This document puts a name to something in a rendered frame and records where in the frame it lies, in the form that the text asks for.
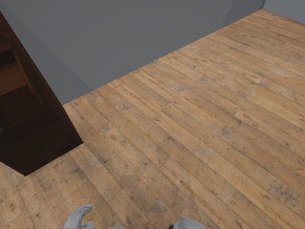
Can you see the drawer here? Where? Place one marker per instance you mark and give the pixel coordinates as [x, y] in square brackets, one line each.
[20, 101]

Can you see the right robot thigh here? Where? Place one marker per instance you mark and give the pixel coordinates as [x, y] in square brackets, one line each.
[188, 224]

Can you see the left robot hand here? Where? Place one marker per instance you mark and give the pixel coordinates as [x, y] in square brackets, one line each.
[74, 220]

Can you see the cabinet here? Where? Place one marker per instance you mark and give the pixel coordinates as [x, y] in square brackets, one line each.
[40, 141]

